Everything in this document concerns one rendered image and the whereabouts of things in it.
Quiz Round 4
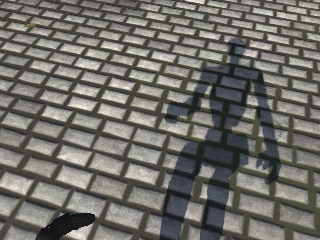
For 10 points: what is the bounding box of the left robot hand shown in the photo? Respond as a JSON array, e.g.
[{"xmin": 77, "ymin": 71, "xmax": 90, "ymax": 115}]
[{"xmin": 35, "ymin": 213, "xmax": 95, "ymax": 240}]

